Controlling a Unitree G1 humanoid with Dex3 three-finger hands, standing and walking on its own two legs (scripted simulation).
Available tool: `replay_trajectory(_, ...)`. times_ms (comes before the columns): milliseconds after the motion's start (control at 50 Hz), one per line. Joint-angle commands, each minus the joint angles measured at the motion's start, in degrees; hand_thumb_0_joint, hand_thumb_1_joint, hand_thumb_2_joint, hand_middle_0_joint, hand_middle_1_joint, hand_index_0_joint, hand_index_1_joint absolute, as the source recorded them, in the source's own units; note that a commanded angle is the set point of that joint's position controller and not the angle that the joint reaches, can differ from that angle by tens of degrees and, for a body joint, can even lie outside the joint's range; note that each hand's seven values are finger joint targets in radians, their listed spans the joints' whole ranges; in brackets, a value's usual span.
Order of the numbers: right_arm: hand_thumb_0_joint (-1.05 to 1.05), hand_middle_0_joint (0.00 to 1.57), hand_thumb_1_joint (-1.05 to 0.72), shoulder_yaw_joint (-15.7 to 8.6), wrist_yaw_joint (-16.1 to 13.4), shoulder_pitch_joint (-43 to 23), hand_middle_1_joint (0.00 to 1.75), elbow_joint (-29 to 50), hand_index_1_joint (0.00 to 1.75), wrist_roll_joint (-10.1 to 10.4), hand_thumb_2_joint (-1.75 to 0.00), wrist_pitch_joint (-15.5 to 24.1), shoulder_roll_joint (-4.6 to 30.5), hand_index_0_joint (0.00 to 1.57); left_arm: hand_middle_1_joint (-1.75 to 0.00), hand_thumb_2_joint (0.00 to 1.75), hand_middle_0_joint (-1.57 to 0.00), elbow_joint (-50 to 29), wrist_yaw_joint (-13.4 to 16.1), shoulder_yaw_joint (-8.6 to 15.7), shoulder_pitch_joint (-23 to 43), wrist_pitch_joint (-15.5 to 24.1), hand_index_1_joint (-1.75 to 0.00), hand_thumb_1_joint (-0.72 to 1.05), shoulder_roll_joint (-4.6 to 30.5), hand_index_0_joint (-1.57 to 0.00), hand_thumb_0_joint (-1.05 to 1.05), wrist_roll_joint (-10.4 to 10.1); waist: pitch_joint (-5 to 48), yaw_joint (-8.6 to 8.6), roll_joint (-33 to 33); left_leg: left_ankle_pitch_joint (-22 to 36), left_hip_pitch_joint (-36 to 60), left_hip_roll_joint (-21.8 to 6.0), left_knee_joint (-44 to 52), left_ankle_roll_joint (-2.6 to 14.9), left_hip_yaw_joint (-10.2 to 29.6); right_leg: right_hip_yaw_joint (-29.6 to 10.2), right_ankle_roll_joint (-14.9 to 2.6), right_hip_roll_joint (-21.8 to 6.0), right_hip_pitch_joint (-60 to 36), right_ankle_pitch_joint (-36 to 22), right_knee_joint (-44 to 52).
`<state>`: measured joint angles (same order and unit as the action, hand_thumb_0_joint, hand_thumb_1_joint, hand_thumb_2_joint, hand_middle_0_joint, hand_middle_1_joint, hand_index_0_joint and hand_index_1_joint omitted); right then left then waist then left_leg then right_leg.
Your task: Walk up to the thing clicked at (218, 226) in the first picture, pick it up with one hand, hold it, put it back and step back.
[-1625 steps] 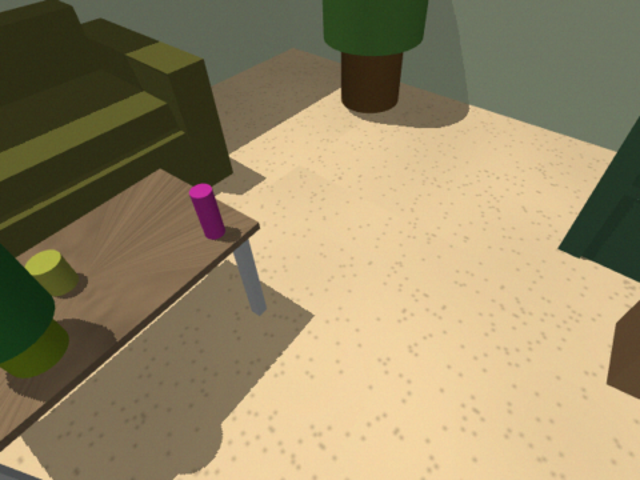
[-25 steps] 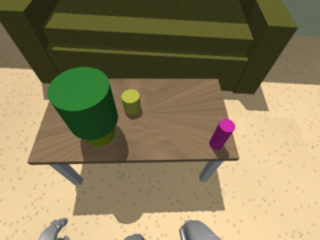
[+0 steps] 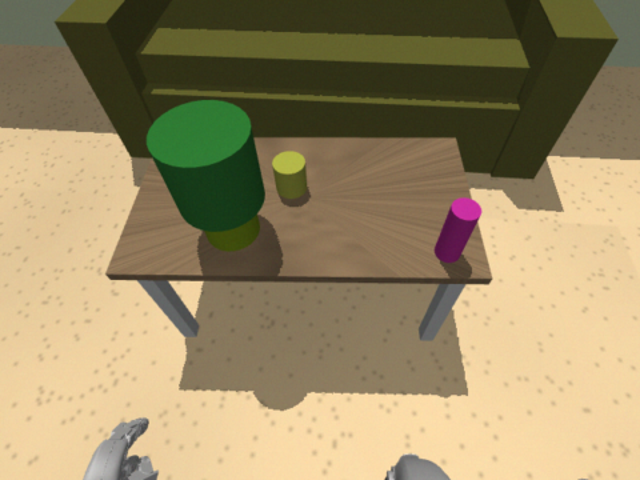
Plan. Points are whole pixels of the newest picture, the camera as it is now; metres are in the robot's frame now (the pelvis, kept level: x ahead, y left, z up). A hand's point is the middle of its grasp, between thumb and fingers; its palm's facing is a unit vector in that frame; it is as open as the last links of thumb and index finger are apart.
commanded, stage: step back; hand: right
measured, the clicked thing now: (456, 232) +0.61 -0.25 -0.21
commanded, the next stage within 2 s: none
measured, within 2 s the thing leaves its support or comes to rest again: neither
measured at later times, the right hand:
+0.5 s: hand out of the picture -0.05 -0.31 -0.14, palm faces +0.05 +0.92 -0.39, open 7.4 cm
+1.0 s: hand out of the picture -0.21 -0.31 -0.12, palm faces -0.01 +0.90 -0.43, open 7.4 cm
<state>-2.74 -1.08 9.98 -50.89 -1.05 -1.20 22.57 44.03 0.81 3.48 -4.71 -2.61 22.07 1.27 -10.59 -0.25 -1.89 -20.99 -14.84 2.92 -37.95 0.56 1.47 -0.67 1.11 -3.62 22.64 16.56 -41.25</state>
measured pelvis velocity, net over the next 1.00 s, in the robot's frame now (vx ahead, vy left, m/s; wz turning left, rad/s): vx -0.33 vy -0.04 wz -0.06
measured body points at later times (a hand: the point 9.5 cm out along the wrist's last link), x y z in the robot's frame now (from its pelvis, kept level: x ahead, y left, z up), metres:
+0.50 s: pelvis -0.15 -0.03 +0.01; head -0.11 -0.05 +0.45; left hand -0.06 +0.28 -0.10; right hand -0.05 -0.36 -0.11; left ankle -0.09 +0.11 -0.66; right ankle -0.15 -0.15 -0.72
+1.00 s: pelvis -0.33 -0.04 +0.00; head -0.27 -0.03 +0.45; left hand -0.21 +0.28 -0.11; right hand -0.21 -0.35 -0.10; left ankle -0.22 +0.09 -0.72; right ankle -0.37 -0.18 -0.70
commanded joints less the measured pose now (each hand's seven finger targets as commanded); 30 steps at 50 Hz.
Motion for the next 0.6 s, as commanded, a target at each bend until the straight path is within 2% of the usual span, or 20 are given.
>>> replay_trajectory(0, 0.0, 0.2, -0.9, -5.8, 0.1, 1.4, 0.3, 5.2, 0.3, -1.0, -0.9, 1.7, 21.9, 0.2, -0.3, 0.9, -0.2, -4.9, 1.2, 4.2, 2.8, 0.1, -0.3, 0.9, 11.3, -0.2, 0.0, -0.2, 12.8, -3.55, 15.3, 28.6, -1.2, -27.3, 19.5, 17.78, 33.7, -8.1, -1.72, 8.9, 2.2, 21.3, -22.1)
replay_trajectory(20, 0.0, 0.2, -0.9, -5.3, -0.3, 0.7, 0.3, 4.7, 0.3, -0.8, -0.9, 2.0, 18.8, 0.2, -0.3, 0.9, -0.2, -4.0, 1.3, 4.2, 2.9, -0.2, -0.3, 0.9, 11.9, -0.2, 0.0, -0.1, 11.6, -2.22, 8.2, 30.5, -1.3, -24.7, 17.1, 16.38, 26.1, -11.9, -2.33, 9.0, 3.0, 19.2, -28.3)
replay_trajectory(40, 0.0, 0.2, -0.9, -4.0, -0.5, -2.6, 0.3, 5.1, 0.3, -0.9, -0.9, 1.9, 15.9, 0.2, -0.3, 0.9, -0.2, -3.1, 1.2, 4.1, -0.5, -0.2, -0.3, 0.9, 10.6, -0.2, 0.0, -1.1, 11.9, 0.65, 6.3, 34.0, 2.4, -20.3, 14.9, 13.76, 18.3, -12.7, -2.84, 9.8, 5.7, 16.3, -30.5)
replay_trajectory(60, 0.0, 0.2, -0.9, -3.6, -0.8, -4.1, 0.3, 5.4, 0.3, -1.0, -0.9, 1.9, 14.2, 0.2, -0.3, 0.9, -0.2, -1.9, 1.1, 4.0, -3.0, -0.1, -0.3, 0.9, 10.4, -0.2, 0.0, -1.4, 11.5, 1.95, 7.4, 35.4, 3.9, -18.2, 13.4, 12.09, 14.8, -11.7, -2.82, 9.4, 6.8, 14.6, -32.0)
replay_trajectory(80, 0.0, 0.2, -0.9, -3.7, -1.1, -3.5, 0.3, 5.6, 0.3, -0.7, -0.9, 1.9, 13.8, 0.2, -0.3, 0.9, -0.2, -1.4, 0.9, 4.3, -4.0, 0.0, -0.3, 0.9, 11.1, -0.2, 0.0, -1.2, 11.2, 1.75, 8.9, 35.5, 3.9, -17.7, 12.6, 11.98, 13.1, -10.7, -2.17, 9.1, 6.3, 12.8, -32.2)
replay_trajectory(140, 0.0, 0.2, -0.9, -3.8, -1.1, -1.3, 0.3, 6.1, 0.3, -0.7, -0.9, 1.6, 12.7, 0.2, -0.3, 0.9, -0.2, -1.7, 0.6, 4.3, -4.6, 0.1, -0.3, 0.9, 10.0, -0.2, 0.0, -0.4, 11.8, 0.02, 9.4, 36.3, 8.7, -17.6, 11.5, 13.47, 12.7, -9.2, 0.26, 8.7, 6.4, 13.6, -27.5)
replay_trajectory(200, 0.0, 0.2, -0.9, -4.0, -1.1, 0.0, 0.3, 6.5, 0.3, -0.6, -0.9, 1.4, 13.5, 0.2, -0.3, 0.9, -0.2, -2.1, 0.2, 4.1, -4.4, 0.2, -0.3, 0.9, 10.1, -0.2, 0.0, -0.3, 12.9, -1.53, 10.2, 32.6, 11.2, -18.3, 11.4, 14.51, 12.4, -6.9, 1.14, 7.6, 4.9, 13.8, -18.5)
replay_trajectory(220, 0.0, 0.2, -0.9, -4.1, -1.2, -0.3, 0.3, 7.0, 0.3, -0.6, -0.9, 1.3, 14.0, 0.2, -0.3, 0.9, -0.2, -2.1, 0.2, 4.1, -5.0, 0.4, -0.3, 0.9, 10.1, -0.2, 0.0, -0.3, 13.9, -1.22, 11.5, 33.1, 11.8, -19.2, 10.6, 14.14, 13.0, -6.5, 0.84, 5.9, 3.3, 13.4, -13.6)
replay_trajectory(260, 0.0, 0.2, -0.9, -4.1, -0.8, -0.5, 0.3, 7.3, 0.3, -0.9, -0.9, 0.8, 14.2, 0.2, -0.3, 0.9, -0.2, -1.2, -0.1, 4.2, -5.7, 0.7, -0.3, 0.9, 9.8, -0.2, 0.0, -0.2, 15.0, -1.44, 12.0, 29.6, 9.6, -17.1, 9.7, 12.72, 10.9, -2.9, 0.12, 5.3, -1.7, 11.9, -4.3)
replay_trajectory(300, 0.0, 0.2, -0.9, -4.4, -0.5, -2.6, 0.3, 7.9, 0.3, -0.4, -0.9, 0.2, 15.6, 0.2, -0.3, 0.9, -0.2, 1.1, -0.5, 4.2, -10.4, 0.9, -0.3, 0.9, 9.4, -0.2, 0.0, -0.1, 16.7, 0.73, 14.1, 25.2, 5.9, -16.6, 8.1, 10.88, 10.2, -0.7, -1.37, 4.7, -8.4, 5.6, 7.6)
replay_trajectory(320, 0.0, 0.2, -0.9, -4.3, -0.4, -4.0, 0.3, 8.2, 0.3, -0.1, -0.9, -0.3, 15.7, 0.2, -0.3, 0.9, -0.2, 2.8, -0.5, 4.2, -14.2, 1.2, -0.3, 0.9, 9.0, -0.2, 0.0, 0.0, 17.7, 2.51, 13.9, 23.0, 3.1, -15.4, 5.8, 9.26, 8.9, 1.0, -2.27, 4.9, -13.3, -0.9, 16.4)
replay_trajectory(340, 0.0, 0.2, -0.9, -3.6, -0.2, -4.0, 0.3, 8.4, 0.3, 0.5, -0.9, -0.5, 13.6, 0.2, -0.3, 0.9, -0.2, 3.0, -0.5, 4.9, -14.0, 1.5, -0.3, 0.9, 11.3, -0.2, 0.0, 0.8, 16.1, 2.31, 9.8, 16.7, -4.5, -12.3, 2.8, 5.48, 7.9, -3.9, -3.33, 2.6, -16.1, -3.2, 17.0)
replay_trajectory(360, 0.0, 0.2, -0.9, -2.8, -0.2, -3.1, 0.3, 9.3, 0.3, 0.7, -0.9, -0.5, 10.4, 0.2, -0.3, 0.9, -0.2, 1.8, -0.5, 6.0, -12.3, 1.8, -0.3, 0.9, 15.5, -0.2, 0.0, 1.6, 13.5, 1.22, -3.0, 2.5, -16.5, -3.6, -5.7, 1.57, 5.3, -19.9, -6.68, -7.2, -17.6, -1.0, 19.7)
replay_trajectory(380, 0.0, 0.2, -0.9, -3.2, -1.2, -5.7, 0.3, 9.8, 0.3, 0.9, -0.9, -0.6, 10.4, 0.2, -0.3, 0.9, -0.2, -0.3, -0.6, 7.1, -8.2, 1.5, -0.3, 0.9, 21.7, -0.2, 0.0, 1.1, 10.8, 4.1, -14.1, -14.3, -14.7, 2.9, -19.8, -0.73, 3.8, -30.5, -16.94, -19.1, -3.3, -2.6, 24.3)
replay_trajectory(400, 0.0, 0.2, -0.9, -4.0, -1.4, -5.3, 0.3, 9.2, 0.3, 0.7, -0.9, -0.8, 12.5, 0.2, -0.3, 0.9, -0.2, -2.0, -0.3, 6.8, -4.3, 1.8, -0.3, 0.9, 21.3, -0.2, 0.0, 1.2, 7.1, 2.88, -13.0, -14.0, -12.9, 0.4, -28.9, -1.17, 8.9, -32.8, -19.27, -21.9, 4.0, -1.8, 26.1)
replay_trajectory(420, 0.0, 0.2, -0.9, -3.9, -1.2, -3.3, 0.3, 7.5, 0.3, 0.9, -0.9, -0.7, 12.9, 0.2, -0.3, 0.9, -0.2, -2.8, 0.0, 5.5, -1.0, 1.8, -0.3, 0.9, 16.8, -0.2, 0.0, 0.6, 5.6, 0.67, -5.6, -9.8, -12.1, 2.3, -30.7, -0.85, 10.2, -22.9, -16.26, -15.9, 3.9, -7.2, 22.6)
replay_trajectory(440, 0.0, 0.2, -0.9, -3.6, -1.0, -0.9, 0.3, 6.4, 0.3, 1.3, -0.9, -0.5, 11.9, 0.2, -0.3, 0.9, -0.2, -3.1, 0.3, 4.8, 1.8, 1.9, -0.3, 0.9, 14.7, -0.2, 0.0, 0.9, 5.7, -1.42, -4.2, -6.8, -12.5, 3.8, -31.4, -0.55, 9.2, -15.0, -12.93, -10.8, 1.4, -14.0, 19.0)
replay_trajectory(460, 0.0, 0.2, -0.9, -3.2, -1.0, 0.5, 0.3, 5.8, 0.3, 1.3, -0.9, -0.3, 11.3, 0.2, -0.3, 0.9, -0.2, -3.0, 0.5, 5.0, 2.4, 1.8, -0.3, 0.9, 14.1, -0.2, 0.0, 1.3, 6.6, -1.55, -7.1, -5.7, -11.9, 3.6, -31.2, -0.87, 7.1, -12.3, -12.37, -9.6, -0.2, -15.6, 17.8)
replay_trajectory(540, 0.0, 0.2, -0.9, -2.6, -1.0, 0.5, 0.3, 6.2, 0.3, 0.6, -0.9, 0.2, 10.3, 0.2, -0.3, 0.9, -0.2, -3.2, 0.9, 4.8, -3.1, 1.6, -0.3, 0.9, 13.1, -0.2, 0.0, 1.4, 10.4, 2.23, -7.7, -9.3, -14.2, 2.2, -22.1, -1.93, 4.2, -10.9, -13.3, -9.7, -13.8, -23.7, 13.5)
replay_trajectory(580, 0.0, 0.2, -0.9, -2.5, -1.0, 0.2, 0.3, 6.8, 0.3, 0.2, -0.9, 0.6, 9.7, 0.2, -0.3, 0.9, -0.2, -3.4, 1.4, 4.9, -4.5, 1.3, -0.3, 0.9, 13.4, -0.2, 0.0, 1.2, 12.4, 2.94, -9.8, -10.0, -12.9, -1.0, -10.4, -1.42, 2.8, -12.8, -13.23, -11.8, -19.2, -28.9, 11.0)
